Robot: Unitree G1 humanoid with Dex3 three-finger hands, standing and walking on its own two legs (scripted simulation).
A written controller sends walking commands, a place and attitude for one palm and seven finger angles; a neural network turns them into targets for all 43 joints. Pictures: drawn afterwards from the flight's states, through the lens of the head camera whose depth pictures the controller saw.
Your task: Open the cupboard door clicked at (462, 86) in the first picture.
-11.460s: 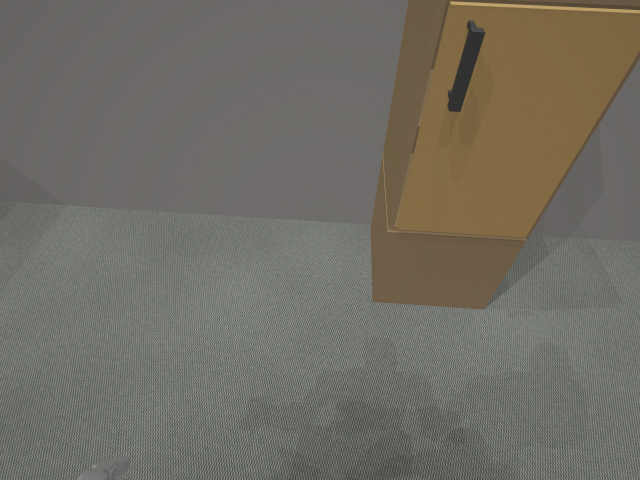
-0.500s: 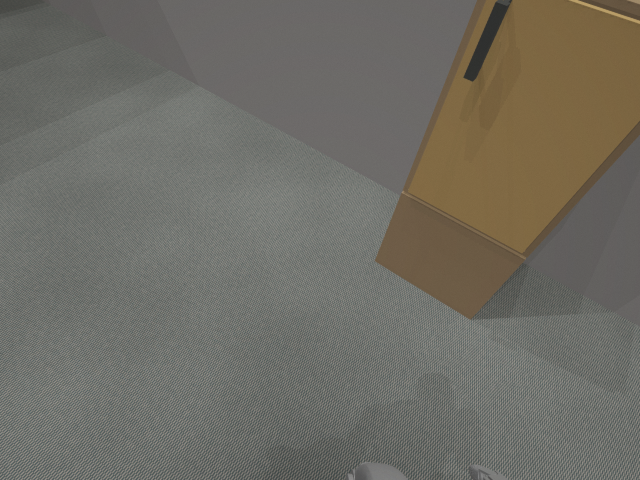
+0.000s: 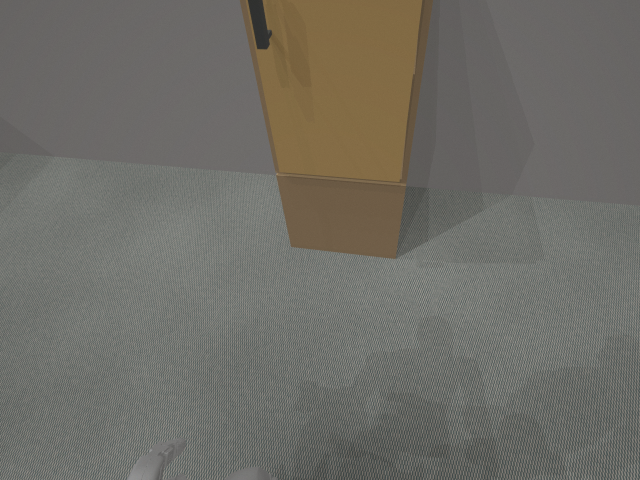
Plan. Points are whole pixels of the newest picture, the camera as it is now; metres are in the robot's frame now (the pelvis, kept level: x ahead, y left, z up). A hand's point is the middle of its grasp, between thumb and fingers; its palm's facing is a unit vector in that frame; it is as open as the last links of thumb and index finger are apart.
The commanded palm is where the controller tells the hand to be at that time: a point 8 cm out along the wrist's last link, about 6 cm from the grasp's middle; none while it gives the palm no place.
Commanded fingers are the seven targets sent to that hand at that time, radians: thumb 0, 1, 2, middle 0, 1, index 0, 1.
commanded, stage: turn to face it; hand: left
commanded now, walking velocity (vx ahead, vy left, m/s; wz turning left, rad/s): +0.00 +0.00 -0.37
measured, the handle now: (259, 5) +0.97 +0.13 +0.15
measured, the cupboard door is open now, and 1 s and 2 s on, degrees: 0 0 0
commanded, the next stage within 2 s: take the last steps up to it in 0.36 s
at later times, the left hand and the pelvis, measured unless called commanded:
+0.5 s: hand out of the picture +0.05 +0.22 -0.18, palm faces -0.06 -0.98 -0.18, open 7.4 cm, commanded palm none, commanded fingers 0.00 0.90 0.90 -0.20 -0.30 -0.20 -0.30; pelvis +0.00 +0.03 +0.00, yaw -9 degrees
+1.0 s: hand (236, 454) +0.18 +0.14 -0.16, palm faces -0.25 -0.95 -0.20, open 7.4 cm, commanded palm none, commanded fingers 0.00 0.90 0.90 -0.20 -0.30 -0.20 -0.30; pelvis +0.05 +0.00 +0.00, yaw -13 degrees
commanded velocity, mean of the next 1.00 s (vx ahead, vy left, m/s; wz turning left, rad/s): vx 0.17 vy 0.02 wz -0.12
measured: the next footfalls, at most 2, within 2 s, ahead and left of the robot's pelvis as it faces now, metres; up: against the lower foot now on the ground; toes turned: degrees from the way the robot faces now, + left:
left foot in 0.46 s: +0.06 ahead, +0.12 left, +0.00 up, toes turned -5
right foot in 0.98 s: +0.09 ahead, -0.13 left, +0.00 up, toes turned -19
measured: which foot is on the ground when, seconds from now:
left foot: up 0.00-0.44, down 0.46-0.98, up 1.00-1.00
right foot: down 0.00-0.46, up 0.48-0.96, down 0.98-1.00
